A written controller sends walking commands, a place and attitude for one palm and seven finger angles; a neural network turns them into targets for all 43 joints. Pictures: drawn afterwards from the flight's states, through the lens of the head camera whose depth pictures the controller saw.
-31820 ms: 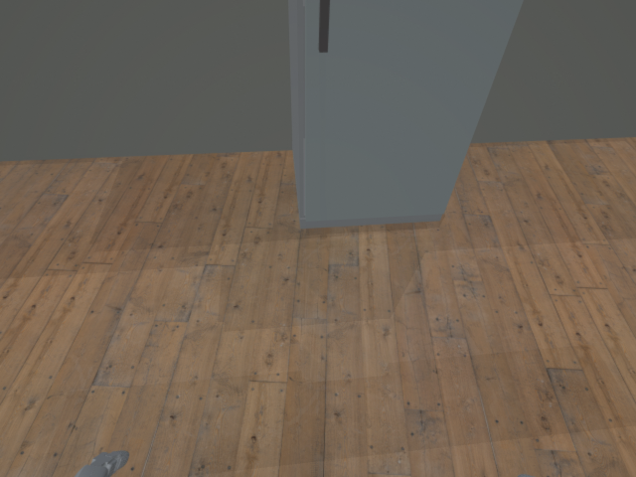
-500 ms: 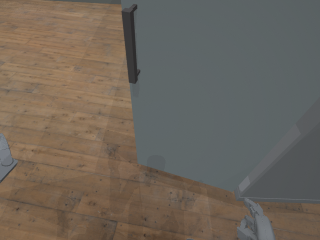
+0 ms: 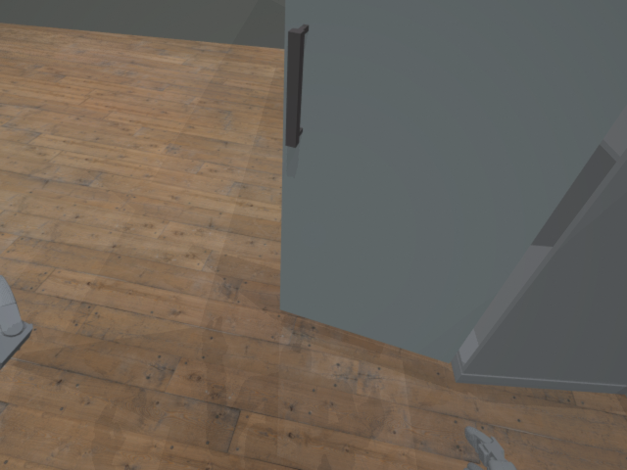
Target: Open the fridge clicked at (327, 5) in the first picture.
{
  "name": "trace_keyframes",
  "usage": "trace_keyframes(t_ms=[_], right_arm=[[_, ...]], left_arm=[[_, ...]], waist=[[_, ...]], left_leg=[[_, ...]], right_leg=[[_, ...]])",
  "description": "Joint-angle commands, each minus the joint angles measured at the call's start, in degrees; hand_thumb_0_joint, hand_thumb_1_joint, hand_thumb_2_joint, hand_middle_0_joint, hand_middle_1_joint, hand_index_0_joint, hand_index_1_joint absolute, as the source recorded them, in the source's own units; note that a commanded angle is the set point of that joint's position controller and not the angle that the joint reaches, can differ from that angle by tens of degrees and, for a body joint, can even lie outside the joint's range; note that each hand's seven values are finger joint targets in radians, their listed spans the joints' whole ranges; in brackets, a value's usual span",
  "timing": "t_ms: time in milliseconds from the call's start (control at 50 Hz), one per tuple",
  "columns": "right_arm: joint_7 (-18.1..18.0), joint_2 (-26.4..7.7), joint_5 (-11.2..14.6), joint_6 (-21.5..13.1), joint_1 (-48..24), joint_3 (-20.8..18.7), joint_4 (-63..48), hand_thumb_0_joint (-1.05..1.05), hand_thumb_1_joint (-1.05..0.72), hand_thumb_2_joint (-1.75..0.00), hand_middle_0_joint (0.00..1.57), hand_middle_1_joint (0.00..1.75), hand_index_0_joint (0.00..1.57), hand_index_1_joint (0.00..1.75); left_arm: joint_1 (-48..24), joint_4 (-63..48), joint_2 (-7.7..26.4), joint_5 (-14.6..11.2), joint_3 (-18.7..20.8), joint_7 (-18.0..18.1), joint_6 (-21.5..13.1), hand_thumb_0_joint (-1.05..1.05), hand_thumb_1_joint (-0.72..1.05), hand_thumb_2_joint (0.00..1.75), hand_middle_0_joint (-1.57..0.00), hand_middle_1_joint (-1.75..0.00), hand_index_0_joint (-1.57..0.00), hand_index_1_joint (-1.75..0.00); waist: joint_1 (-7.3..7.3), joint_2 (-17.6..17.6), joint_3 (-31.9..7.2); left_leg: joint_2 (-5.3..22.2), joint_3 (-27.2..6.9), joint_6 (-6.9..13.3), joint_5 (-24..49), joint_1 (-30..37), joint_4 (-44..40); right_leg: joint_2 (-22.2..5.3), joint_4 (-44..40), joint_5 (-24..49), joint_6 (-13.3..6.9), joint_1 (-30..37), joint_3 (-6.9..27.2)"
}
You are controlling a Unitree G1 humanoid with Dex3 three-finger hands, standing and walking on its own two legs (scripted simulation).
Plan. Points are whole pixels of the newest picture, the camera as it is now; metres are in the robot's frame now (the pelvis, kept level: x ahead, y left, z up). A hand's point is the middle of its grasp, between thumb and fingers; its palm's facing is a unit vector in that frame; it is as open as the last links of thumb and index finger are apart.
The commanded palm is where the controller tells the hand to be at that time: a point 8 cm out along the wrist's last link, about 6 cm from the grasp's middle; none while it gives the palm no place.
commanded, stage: stop stepping back and stand still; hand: left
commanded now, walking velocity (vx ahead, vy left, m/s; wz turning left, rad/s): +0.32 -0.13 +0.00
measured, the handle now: (297, 89) +0.76 +0.08 +0.16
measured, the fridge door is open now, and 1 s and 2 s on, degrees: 74 74 74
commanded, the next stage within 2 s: let the arm hang, fingers relaxed in 0.50 s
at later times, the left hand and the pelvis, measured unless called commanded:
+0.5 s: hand out of the picture +0.16 +0.28 +0.17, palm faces +0.48 -0.78 -0.41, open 7.4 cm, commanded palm +0.10 +0.31 +0.18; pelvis -0.05 +0.01 +0.00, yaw -1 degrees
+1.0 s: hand out of the picture +0.02 +0.20 -0.17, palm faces +0.00 -0.98 -0.19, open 6.9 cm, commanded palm none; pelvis -0.04 +0.01 +0.00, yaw +1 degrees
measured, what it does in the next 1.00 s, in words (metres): steps on the spot: right foot, then left foot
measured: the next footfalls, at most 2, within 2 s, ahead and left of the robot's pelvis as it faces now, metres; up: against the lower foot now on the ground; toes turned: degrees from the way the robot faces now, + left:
right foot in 0.10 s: +0.02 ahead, -0.09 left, +0.00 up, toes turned -6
left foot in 0.34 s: +0.02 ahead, +0.14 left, +0.00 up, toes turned +8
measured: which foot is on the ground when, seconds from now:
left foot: down 0.00-0.10, up 0.12-0.32, down 0.34-1.00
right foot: up 0.00-0.08, down 0.10-1.00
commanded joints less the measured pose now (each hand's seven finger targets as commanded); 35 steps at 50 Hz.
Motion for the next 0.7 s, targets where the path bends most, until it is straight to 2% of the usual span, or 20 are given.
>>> trace_keyframes(t_ms=[0,40,80,100,120,160,220,280,320,340,360,380,500,520,540,560,580,600,640,680], right_arm=[[-0.1,-9.5,-0.3,-3.7,-9.1,-2.5,-8.0,0.0,-0.9,-0.9,0.2,0.3,0.2,0.3],[-0.2,-9.7,-0.4,-3.0,-8.7,-2.9,-8.2,0.0,-0.9,-0.9,0.2,0.3,0.2,0.3],[0.2,-8.6,-0.1,-2.3,-9.9,-3.0,-8.0,0.0,-0.9,-0.9,0.2,0.3,0.2,0.3],[0.3,-9.4,-0.3,-2.9,-9.9,-2.8,-7.3,0.0,-0.9,-0.9,0.2,0.3,0.2,0.3],[0.5,-8.8,-0.7,-3.2,-8.0,-2.8,-6.6,0.0,-0.9,-0.9,0.2,0.3,0.2,0.3],[0.7,-8.8,0.4,-2.4,-7.4,-3.7,-6.7,0.0,-0.9,-0.9,0.2,0.3,0.2,0.3],[-0.2,-8.2,0.4,-2.2,-9.6,-3.0,-7.4,0.0,-0.9,-0.9,0.2,0.3,0.2,0.3],[-1.2,-9.0,-0.1,-3.2,-8.0,-2.9,-7.5,0.0,-0.9,-0.9,0.2,0.3,0.2,0.3],[-1.4,-11.1,-0.3,-3.6,-8.5,-2.8,-8.8,0.0,-0.9,-0.9,0.2,0.3,0.2,0.3],[-1.3,-10.1,-0.2,-3.6,-9.0,-2.4,-9.3,0.0,-0.9,-0.9,0.2,0.3,0.2,0.3],[-1.2,-9.2,-0.2,-3.8,-9.1,-2.5,-8.8,0.0,-0.9,-0.9,0.2,0.3,0.2,0.3],[-0.8,-9.4,-0.3,-4.0,-8.9,-2.7,-8.3,0.0,-0.9,-0.9,0.2,0.3,0.2,0.3],[0.6,-9.3,0.2,-4.7,-8.8,-2.5,-9.1,0.0,-0.9,-0.9,0.2,0.3,0.2,0.3],[0.7,-8.9,0.2,-4.3,-8.4,-2.7,-9.4,0.0,-0.9,-0.9,0.2,0.3,0.2,0.3],[0.8,-8.2,0.0,-3.8,-8.2,-2.9,-9.4,0.0,-0.9,-0.9,0.2,0.3,0.2,0.3],[1.0,-7.9,-0.1,-3.8,-8.5,-2.5,-8.9,0.0,-0.9,-0.9,0.2,0.3,0.2,0.3],[6.5,-15.8,-0.5,-3.5,-10.3,-5.4,2.1,0.0,-0.9,-0.9,0.2,0.3,0.2,0.3],[6.5,-10.6,0.8,0.6,-4.7,-5.3,2.0,0.0,-0.9,-0.9,0.2,0.3,0.2,0.3],[6.7,-9.2,0.6,3.9,-0.8,-3.7,1.9,0.0,-0.9,-0.9,0.2,0.3,0.2,0.3],[6.9,-11.3,-0.1,5.0,-0.1,-4.1,1.6,0.0,-0.9,-0.9,0.2,0.3,0.2,0.3]], left_arm=[[-7.2,-11.2,7.0,0.0,1.1,0.8,-2.9,0.0,0.9,0.9,-0.2,-0.3,-0.2,-0.3],[-9.4,-10.7,7.7,0.2,0.9,0.7,-1.7,0.0,0.9,0.9,-0.2,-0.3,-0.2,-0.3],[-11.9,-11.2,10.5,-0.4,2.0,0.3,-1.2,0.0,0.9,0.9,-0.2,-0.3,-0.2,-0.3],[-16.1,-13.2,12.7,-1.1,3.9,0.4,-2.6,0.0,0.9,0.9,-0.2,-0.3,-0.2,-0.3],[-14.7,-12.2,12.9,-0.8,5.3,0.6,-3.8,0.0,0.9,0.9,-0.2,-0.3,-0.2,-0.3],[-9.9,-8.3,9.5,-1.6,3.2,0.2,-2.3,0.0,0.9,0.9,-0.2,-0.3,-0.2,-0.3],[-7.9,-9.3,10.0,-1.7,4.0,0.2,-3.1,0.0,0.9,0.9,-0.2,-0.3,-0.2,-0.3],[-9.5,-11.0,9.6,-1.7,3.6,0.2,-3.9,0.0,0.9,0.9,-0.2,-0.3,-0.2,-0.3],[-10.5,-13.8,9.0,-1.6,3.9,0.5,-5.0,0.0,0.9,0.9,-0.2,-0.3,-0.2,-0.3],[-11.0,-13.7,10.0,-1.1,4.3,0.5,-5.0,0.0,0.9,0.9,-0.2,-0.3,-0.2,-0.3],[-11.7,-13.5,11.7,-1.0,5.9,0.3,-5.6,0.0,0.9,0.9,-0.2,-0.3,-0.2,-0.3],[-10.3,-13.5,11.7,-1.0,6.3,0.0,-5.7,0.0,0.9,0.9,-0.2,-0.3,-0.2,-0.3],[-4.1,-13.4,8.9,-1.2,4.2,-0.1,-3.6,0.0,0.9,0.9,-0.2,-0.3,-0.2,-0.3],[-4.3,-12.9,9.7,-1.0,4.8,-0.1,-3.6,0.0,0.9,0.9,-0.2,-0.3,-0.2,-0.3],[-4.4,-11.7,10.8,-1.1,5.7,-0.1,-3.4,0.0,0.9,0.9,-0.2,-0.3,-0.2,-0.3],[-4.4,-11.1,11.8,-1.6,6.4,0.0,-3.0,0.0,0.9,0.9,-0.2,-0.3,-0.2,-0.3],[-7.6,34.2,2.0,4.2,-15.5,-8.0,5.9,0.0,0.9,0.9,-0.2,-0.3,-0.2,-0.3],[-8.4,35.7,-0.9,2.7,-16.4,-9.6,9.0,0.0,0.9,0.9,-0.2,-0.3,-0.2,-0.3],[-11.5,36.2,-3.3,1.5,-18.4,-10.1,9.8,0.0,0.9,0.9,-0.2,-0.3,-0.2,-0.3],[-14.5,41.7,-2.4,1.2,-20.5,-10.0,9.7,0.0,0.9,0.9,-0.2,-0.3,-0.2,-0.3]], waist=[[0.51,15.0,1.9],[0.82,8.8,1.1],[1.69,-12.9,4.9],[0.77,-9.0,5.2],[0.35,-3.9,-2.3],[0.5,-5.1,-3.0],[0.85,-5.0,3.3],[-0.41,0.2,2.1],[-0.26,22.0,2.6],[-0.56,20.6,4.4],[0.07,17.6,4.1],[0.57,14.0,2.1],[0.97,11.9,1.0],[0.74,5.2,1.3],[0.51,-5.4,2.0],[0.99,-9.8,2.7],[-1.93,-6.8,3.6],[-2.61,-3.9,-3.2],[-2.45,-6.2,-2.9],[-2.25,-9.8,-2.6]], left_leg=[[10.9,-9.8,3.0,-29.0,-8.5,-21.5],[5.9,-3.2,0.6,-26.2,-9.7,-8.0],[-1.0,2.6,-1.5,-12.3,-20.6,23.0],[0.4,1.4,-2.6,-9.2,-21.7,30.0],[1.2,0.8,-2.9,-7.9,-19.2,28.3],[0.9,1.3,-2.5,-6.5,-12.9,22.2],[2.1,3.3,-1.1,-8.1,-2.9,10.5],[1.3,4.1,0.2,-8.6,8.7,-2.4],[15.2,-19.5,6.5,-23.7,11.1,-17.8],[19.6,-24.9,9.0,-24.5,6.6,-23.6],[19.0,-24.3,8.8,-24.1,4.9,-23.9],[17.8,-21.8,8.1,-25.3,1.2,-23.4],[9.1,-3.0,2.2,-19.9,-6.7,-14.4],[5.9,0.2,1.1,-18.4,-7.8,-6.3],[1.9,2.6,-0.3,-15.5,-10.5,5.4],[-0.6,2.9,-1.3,-11.8,-11.8,14.2],[5.2,1.5,-1.3,-15.7,-15.4,20.4],[3.9,-0.8,-2.3,-17.6,-6.0,18.6],[1.3,4.2,-2.5,-8.3,-3.1,12.4],[2.1,1.4,-0.6,8.3,1.4,5.1]], right_leg=[[1.2,-14.3,-6.6,-1.8,11.3,-5.5],[-1.9,-27.6,-7.2,-5.3,16.1,-0.9],[-22.3,-43.6,-12.2,-15.3,12.6,33.4],[-22.5,-41.3,9.4,-15.3,14.2,28.8],[-19.7,-34.7,22.7,-14.5,20.0,21.8],[-16.2,-34.2,4.4,-11.3,14.2,16.6],[-16.2,-36.3,-6.6,-10.6,2.8,13.5],[-11.6,-27.6,-11.1,-7.9,-1.1,8.5],[-0.9,-6.9,-9.5,-2.4,-9.1,-0.2],[-0.4,2.9,-8.6,-1.7,-8.2,-0.3],[-1.9,6.6,-6.9,-1.6,-7.5,1.5],[-2.7,6.4,-6.2,-1.6,-3.1,2.1],[-1.5,-22.1,1.6,-1.8,17.0,-3.9],[-4.6,-28.1,0.5,-3.5,16.3,1.8],[-12.4,-35.0,-5.5,-7.6,13.1,16.7],[-20.1,-39.7,0.0,-11.0,11.1,27.0],[-26.4,-28.4,36.2,-11.2,7.3,14.3],[-20.5,-24.7,32.9,-10.5,5.5,12.2],[-14.8,-20.5,27.1,-7.8,5.4,3.5],[-12.0,-15.5,29.9,-4.9,5.0,1.3]])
